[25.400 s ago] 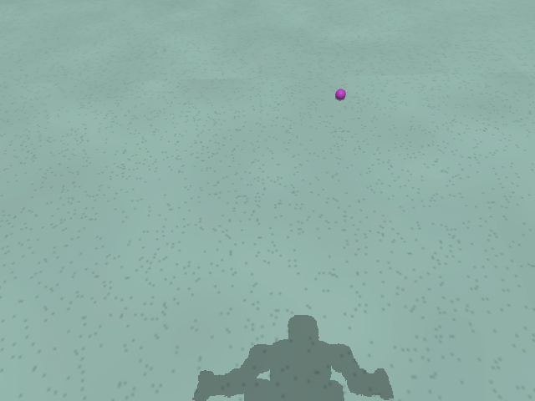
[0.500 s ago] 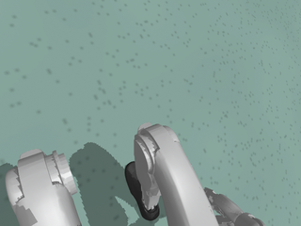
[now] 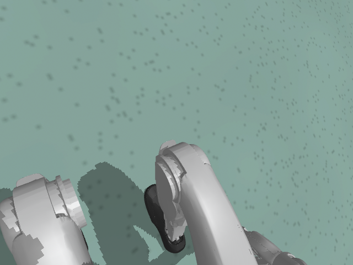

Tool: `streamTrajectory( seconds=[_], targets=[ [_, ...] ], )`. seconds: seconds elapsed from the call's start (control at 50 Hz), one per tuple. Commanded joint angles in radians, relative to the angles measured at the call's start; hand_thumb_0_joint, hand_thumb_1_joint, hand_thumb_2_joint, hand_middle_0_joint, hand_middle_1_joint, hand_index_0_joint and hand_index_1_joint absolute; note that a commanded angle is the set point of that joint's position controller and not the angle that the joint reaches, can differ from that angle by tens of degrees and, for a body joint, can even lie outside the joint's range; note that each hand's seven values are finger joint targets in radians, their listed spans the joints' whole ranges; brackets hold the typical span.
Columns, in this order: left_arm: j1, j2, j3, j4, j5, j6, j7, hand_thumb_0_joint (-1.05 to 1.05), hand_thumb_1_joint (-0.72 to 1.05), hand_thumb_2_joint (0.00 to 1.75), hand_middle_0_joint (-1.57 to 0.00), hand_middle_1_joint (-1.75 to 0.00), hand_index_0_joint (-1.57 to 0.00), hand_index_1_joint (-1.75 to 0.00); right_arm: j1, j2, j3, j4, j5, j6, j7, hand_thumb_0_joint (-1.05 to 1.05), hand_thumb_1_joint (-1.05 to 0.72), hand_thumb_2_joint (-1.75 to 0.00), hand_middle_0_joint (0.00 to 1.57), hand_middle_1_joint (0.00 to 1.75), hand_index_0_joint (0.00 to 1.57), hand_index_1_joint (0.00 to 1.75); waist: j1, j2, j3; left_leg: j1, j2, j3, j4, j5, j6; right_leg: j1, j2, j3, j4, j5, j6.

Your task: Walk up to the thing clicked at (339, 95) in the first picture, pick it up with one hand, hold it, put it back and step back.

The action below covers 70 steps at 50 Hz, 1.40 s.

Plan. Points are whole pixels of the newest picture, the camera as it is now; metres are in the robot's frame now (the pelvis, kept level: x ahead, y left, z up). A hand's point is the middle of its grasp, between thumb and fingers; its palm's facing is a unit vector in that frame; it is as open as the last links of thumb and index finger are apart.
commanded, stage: close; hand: left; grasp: from above
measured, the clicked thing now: out of the picture +0.40 +0.35 -0.26
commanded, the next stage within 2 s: settle in 1.44 s
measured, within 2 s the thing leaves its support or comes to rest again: leaves its support in 1.78 s
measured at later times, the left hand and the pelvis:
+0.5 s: hand out of the picture +0.38 +0.35 -0.25, palm faces -0.44 -0.20 -0.88, open 11.6 cm; pelvis +0.00 +0.00 +0.00, yaw +0 degrees
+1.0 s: hand out of the picture +0.39 +0.34 -0.25, palm faces -0.41 -0.20 -0.89, open 8.9 cm; pelvis +0.00 +0.00 +0.00, yaw +0 degrees
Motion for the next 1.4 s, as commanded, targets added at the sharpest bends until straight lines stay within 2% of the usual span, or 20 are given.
streamTrajectory(
  seconds=[0.0, 0.08, 0.14, 0.16, 0.24, 0.34, 0.42, 0.52, 0.62, 0.64, 0.66, 0.84, 0.88, 0.92, 0.96, 1.02, 1.06, 1.12, 1.16, 1.38],
  targets=[
    [-0.195, 0.246, 0.018, -0.065, 0.001, 0.014, 0.067, 0.0, -0.3, 0.83, -0.18, -0.99, -0.21, -0.95, 0.156, -0.323, -0.095, 0.011, 0.001, -0.001, -0.008, 0.0, -0.89, -0.9, 0.2, 0.3, 0.2, 0.3, -0.032, 0.482, -0.651, 0.468, 0.034, 0.122, -0.257, 0.199, 0.033, 0.332, 0.033, -0.092, -0.231, 0.272, -0.065],
    [-0.221, 0.214, -0.015, -0.071, -0.003, 0.037, 0.072, 0.0, -0.27, 0.81, -0.19, -0.97, -0.22, -0.94, 0.135, -0.323, -0.097, 0.005, 0.002, -0.005, -0.007, 0.0, -0.88, -0.9, 0.2, 0.3, 0.2, 0.3, -0.036, 0.482, -0.633, 0.454, 0.033, 0.114, -0.266, 0.186, 0.031, 0.301, 0.032, -0.096, -0.232, 0.252, -0.067],
    [-0.231, 0.229, -0.013, -0.063, 0.003, 0.048, 0.06, 0.0, -0.22, 0.76, -0.24, -0.93, -0.27, -0.89, 0.149, -0.333, -0.101, -0.004, 0.003, -0.013, 0.001, 0.0, -0.89, -0.9, 0.2, 0.3, 0.2, 0.3, -0.045, 0.491, -0.597, 0.459, 0.034, 0.11, -0.268, 0.17, 0.031, 0.273, 0.026, -0.097, -0.221, 0.24, -0.066],
    [-0.207, 0.261, 0.021, -0.056, 0.0, 0.054, 0.058, 0.0, -0.2, 0.76, -0.25, -0.93, -0.29, -0.89, 0.155, -0.336, -0.101, 0.003, 0.006, -0.013, 0.001, 0.0, -0.89, -0.9, 0.2, 0.3, 0.2, 0.3, -0.033, 0.491, -0.61, 0.474, 0.033, 0.108, -0.274, 0.183, 0.028, 0.28, 0.026, -0.099, -0.215, 0.25, -0.067],
    [-0.194, 0.223, 0.007, -0.056, -0.015, 0.06, 0.043, 0.0, -0.17, 0.71, -0.26, -0.91, -0.3, -0.87, 0.146, -0.329, -0.106, 0.001, 0.008, -0.019, 0.003, 0.0, -0.89, -0.9, 0.2, 0.3, 0.2, 0.3, -0.037, 0.498, -0.614, 0.472, 0.034, 0.108, -0.28, 0.178, 0.025, 0.284, 0.025, -0.098, -0.219, 0.242, -0.069],
    [-0.218, 0.243, 0.007, -0.099, -0.025, 0.04, 0.024, 0.0, -0.11, 0.68, -0.31, -0.9, -0.36, -0.85, 0.158, -0.328, -0.106, 0.002, 0.009, -0.017, -0.003, 0.0, -0.89, -0.9, 0.2, 0.3, 0.2, 0.3, -0.035, 0.504, -0.644, 0.475, 0.032, 0.115, -0.271, 0.184, 0.031, 0.31, 0.025, -0.089, -0.228, 0.254, -0.068],
    [-0.224, 0.198, -0.031, -0.085, -0.025, 0.019, 0.017, 0.0, -0.06, 0.65, -0.35, -0.87, -0.39, -0.82, 0.156, -0.319, -0.097, 0.003, 0.008, -0.016, -0.001, 0.0, -0.89, -0.9, 0.2, 0.3, 0.2, 0.3, -0.056, 0.485, -0.618, 0.462, 0.033, 0.113, -0.259, 0.188, 0.031, 0.305, 0.025, -0.098, -0.224, 0.262, -0.064],
    [-0.21, 0.234, -0.014, -0.081, -0.012, -0.001, 0.036, 0.0, 0.04, 0.61, -0.41, -0.84, -0.46, -0.78, 0.154, -0.324, -0.079, 0.002, 0.005, -0.013, -0.004, 0.0, -0.88, -0.9, 0.2, 0.3, 0.2, 0.3, -0.043, 0.464, -0.621, 0.451, 0.034, 0.113, -0.256, 0.183, 0.034, 0.318, 0.028, -0.096, -0.233, 0.254, -0.063],
    [-0.223, 0.192, -0.049, -0.095, -0.012, 0.009, 0.066, 0.0, 0.09, 0.58, -0.45, -0.8, -0.51, -0.75, 0.129, -0.335, -0.088, 0.0, 0.002, -0.021, -0.004, 0.0, -0.89, -0.9, 0.2, 0.3, 0.2, 0.3, -0.047, 0.471, -0.609, 0.466, 0.033, 0.106, -0.279, 0.154, 0.026, 0.304, 0.027, -0.102, -0.24, 0.224, -0.066],
    [-0.204, 0.217, -0.023, -0.102, -0.005, 0.016, 0.076, 0.0, 0.1, 0.57, -0.46, -0.8, -0.51, -0.74, 0.126, -0.34, -0.098, -0.007, 0.004, -0.019, -0.005, 0.0, -0.88, -0.9, 0.2, 0.3, 0.2, 0.3, -0.035, 0.492, -0.63, 0.487, 0.037, 0.105, -0.291, 0.162, 0.022, 0.314, 0.033, -0.099, -0.239, 0.233, -0.069],
    [-0.213, 0.198, -0.05, -0.094, -0.003, 0.025, 0.079, 0.0, 0.11, 0.56, -0.47, -0.79, -0.52, -0.73, 0.127, -0.332, -0.092, 0.002, 0.003, -0.021, -0.001, 0.0, -0.89, -0.9, 0.2, 0.3, 0.2, 0.3, -0.039, 0.488, -0.616, 0.469, 0.036, 0.106, -0.277, 0.163, 0.024, 0.296, 0.029, -0.1, -0.235, 0.232, -0.066],
    [-0.188, 0.251, 0.025, -0.078, -0.022, 0.077, 0.079, 0.0, 0.22, 0.51, -0.56, -0.72, -0.62, -0.67, 0.14, -0.34, -0.103, 0.005, 0.009, -0.033, 0.013, 0.0, -0.89, -0.9, 0.2, 0.3, 0.2, 0.3, -0.031, 0.505, -0.625, 0.477, 0.038, 0.109, -0.27, 0.211, 0.024, 0.312, 0.026, -0.094, -0.222, 0.276, -0.065],
    [-0.187, 0.253, 0.031, -0.078, -0.027, 0.077, 0.062, 0.0, 0.25, 0.47, -0.57, -0.72, -0.63, -0.66, 0.148, -0.339, -0.104, 0.003, 0.01, -0.034, 0.014, 0.0, -0.89, -0.9, 0.2, 0.3, 0.2, 0.3, -0.035, 0.5, -0.627, 0.472, 0.037, 0.108, -0.269, 0.21, 0.026, 0.31, 0.025, -0.098, -0.221, 0.273, -0.065],
    [-0.201, 0.215, -0.003, -0.083, -0.041, 0.069, 0.034, 0.0, 0.29, 0.46, -0.6, -0.71, -0.66, -0.65, 0.149, -0.336, -0.112, -0.006, 0.009, -0.039, 0.015, 0.0, -0.89, -0.9, 0.2, 0.3, 0.2, 0.3, -0.046, 0.509, -0.604, 0.463, 0.034, 0.115, -0.269, 0.181, 0.029, 0.307, 0.023, -0.091, -0.229, 0.251, -0.065],
    [-0.189, 0.232, 0.013, -0.094, -0.054, 0.055, 0.023, 0.0, 0.3, 0.45, -0.62, -0.7, -0.68, -0.64, 0.153, -0.327, -0.1, 0.004, 0.011, -0.033, 0.011, 0.0, -0.89, -0.9, 0.2, 0.3, 0.2, 0.3, -0.036, 0.48, -0.632, 0.455, 0.034, 0.109, -0.266, 0.188, 0.031, 0.327, 0.024, -0.093, -0.233, 0.256, -0.065],
    [-0.199, 0.209, -0.023, -0.074, -0.041, 0.042, 0.002, 0.0, 0.36, 0.46, -0.65, -0.73, -0.71, -0.66, 0.165, -0.318, -0.093, 0.002, 0.007, -0.027, 0.012, 0.0, -0.89, -0.9, 0.2, 0.3, 0.2, 0.3, -0.058, 0.47, -0.623, 0.46, 0.034, 0.116, -0.251, 0.203, 0.034, 0.336, 0.023, -0.088, -0.232, 0.281, -0.06],
    [-0.164, 0.234, 0.01, -0.08, -0.053, 0.027, 0.009, 0.0, 0.42, 0.47, -0.7, -0.72, -0.76, -0.66, 0.164, -0.338, -0.097, 0.002, 0.009, -0.021, 0.004, 0.0, -0.89, -0.9, 0.2, 0.3, 0.2, 0.3, -0.033, 0.472, -0.629, 0.457, 0.032, 0.112, -0.272, 0.188, 0.033, 0.344, 0.025, -0.091, -0.247, 0.258, -0.063],
    [-0.161, 0.227, 0.004, -0.098, -0.037, 0.012, 0.012, 0.0, 0.46, 0.47, -0.73, -0.72, -0.79, -0.65, 0.16, -0.338, -0.096, -0.001, 0.006, -0.009, -0.001, 0.0, -0.89, -0.9, 0.2, 0.3, 0.2, 0.3, -0.026, 0.472, -0.633, 0.461, 0.032, 0.104, -0.28, 0.186, 0.028, 0.32, 0.028, -0.104, -0.234, 0.247, -0.066],
    [-0.197, 0.211, -0.02, -0.089, -0.029, 0.006, 0.009, 0.0, 0.47, 0.46, -0.74, -0.7, -0.8, -0.64, 0.157, -0.324, -0.09, -0.009, 0.007, -0.01, 0.003, 0.0, -0.89, -0.9, 0.2, 0.3, 0.2, 0.3, -0.046, 0.481, -0.605, 0.461, 0.035, 0.107, -0.269, 0.178, 0.029, 0.305, 0.025, -0.098, -0.222, 0.248, -0.066],
    [-0.208, 0.224, -0.025, -0.081, -0.019, 0.011, 0.059, 0.0, 0.63, 0.5, -0.88, -0.65, -0.93, -0.6, 0.147, -0.343, -0.087, -0.009, -0.005, -0.015, -0.009, 0.0, -0.89, -0.9, 0.2, 0.3, 0.2, 0.3, -0.052, 0.453, -0.599, 0.448, 0.035, 0.111, -0.271, 0.158, 0.03, 0.316, 0.029, -0.095, -0.249, 0.227, -0.063]
  ],
)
